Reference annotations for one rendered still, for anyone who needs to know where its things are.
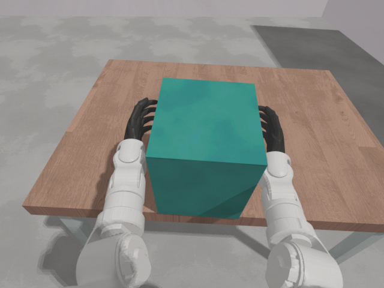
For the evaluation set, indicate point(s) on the robot left hand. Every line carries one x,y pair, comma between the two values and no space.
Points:
135,127

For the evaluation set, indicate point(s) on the robot right hand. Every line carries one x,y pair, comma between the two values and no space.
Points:
274,135

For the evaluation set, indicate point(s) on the robot right upper arm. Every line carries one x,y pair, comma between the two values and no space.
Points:
292,265

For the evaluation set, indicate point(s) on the table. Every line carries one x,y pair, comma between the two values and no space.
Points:
337,161

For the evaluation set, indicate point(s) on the carton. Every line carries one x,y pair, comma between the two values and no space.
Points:
206,152

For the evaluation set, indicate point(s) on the right robot forearm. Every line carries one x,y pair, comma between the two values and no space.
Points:
282,209

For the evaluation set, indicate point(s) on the robot left upper arm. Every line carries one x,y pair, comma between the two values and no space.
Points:
119,261

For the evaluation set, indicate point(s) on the left robot forearm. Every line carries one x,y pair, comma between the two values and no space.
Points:
125,197

